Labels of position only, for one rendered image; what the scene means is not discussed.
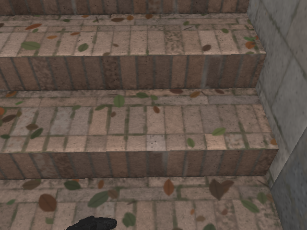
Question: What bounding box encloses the robot left hand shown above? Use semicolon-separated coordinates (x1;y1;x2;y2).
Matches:
66;216;117;230

